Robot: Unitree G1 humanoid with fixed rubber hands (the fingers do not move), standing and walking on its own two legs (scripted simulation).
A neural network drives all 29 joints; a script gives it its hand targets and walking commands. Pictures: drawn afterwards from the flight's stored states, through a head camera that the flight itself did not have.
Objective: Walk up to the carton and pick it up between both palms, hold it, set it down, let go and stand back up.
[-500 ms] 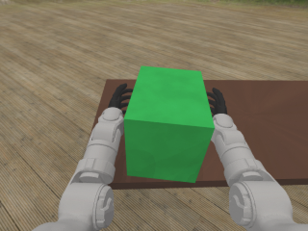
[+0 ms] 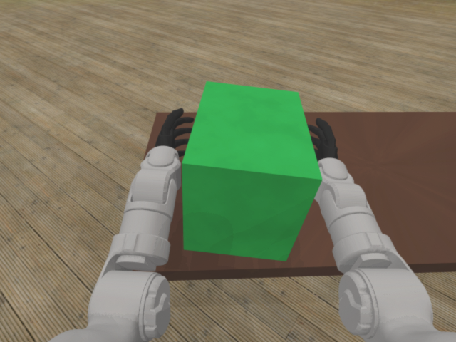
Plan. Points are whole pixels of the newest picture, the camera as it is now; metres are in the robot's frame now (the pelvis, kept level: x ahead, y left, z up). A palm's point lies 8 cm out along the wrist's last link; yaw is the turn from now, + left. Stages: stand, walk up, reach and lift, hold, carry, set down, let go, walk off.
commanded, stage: reach and lift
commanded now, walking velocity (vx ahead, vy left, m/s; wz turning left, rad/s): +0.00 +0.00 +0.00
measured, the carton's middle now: (244, 166) +0.41 +0.00 +0.13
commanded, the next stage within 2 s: hold in 0.46 s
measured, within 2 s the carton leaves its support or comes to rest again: neither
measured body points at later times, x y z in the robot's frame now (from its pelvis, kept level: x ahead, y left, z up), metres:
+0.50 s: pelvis +0.00 +0.00 +0.00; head -0.05 +0.02 +0.45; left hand +0.39 +0.14 +0.19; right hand +0.40 -0.14 +0.17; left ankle +0.05 +0.12 -0.75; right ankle +0.01 -0.14 -0.75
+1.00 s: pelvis +0.00 +0.00 +0.00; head -0.06 +0.02 +0.45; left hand +0.38 +0.14 +0.20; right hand +0.39 -0.14 +0.19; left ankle +0.05 +0.12 -0.75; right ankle +0.01 -0.14 -0.75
